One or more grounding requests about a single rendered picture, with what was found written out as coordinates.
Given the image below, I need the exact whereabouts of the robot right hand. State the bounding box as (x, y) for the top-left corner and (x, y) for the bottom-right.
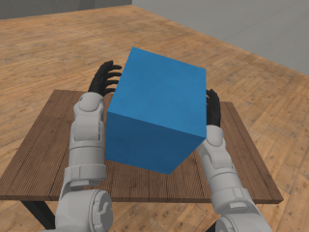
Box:
(206, 89), (221, 127)

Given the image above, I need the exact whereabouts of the carton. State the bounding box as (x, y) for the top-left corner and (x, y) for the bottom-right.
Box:
(104, 46), (207, 175)

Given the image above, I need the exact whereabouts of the left robot forearm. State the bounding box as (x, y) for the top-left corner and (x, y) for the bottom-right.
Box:
(55, 92), (106, 226)

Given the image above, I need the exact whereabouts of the robot left upper arm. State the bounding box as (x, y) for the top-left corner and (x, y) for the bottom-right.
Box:
(39, 188), (114, 232)

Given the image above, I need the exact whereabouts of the right robot forearm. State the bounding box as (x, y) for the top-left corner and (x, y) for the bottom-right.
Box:
(196, 125), (272, 232)

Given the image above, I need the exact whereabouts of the robot left hand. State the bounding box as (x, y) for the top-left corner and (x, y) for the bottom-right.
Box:
(88, 60), (122, 97)

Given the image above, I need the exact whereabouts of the table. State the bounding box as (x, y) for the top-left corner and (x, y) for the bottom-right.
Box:
(0, 89), (284, 232)

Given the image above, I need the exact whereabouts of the robot right upper arm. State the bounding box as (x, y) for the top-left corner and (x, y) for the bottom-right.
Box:
(215, 213), (272, 232)

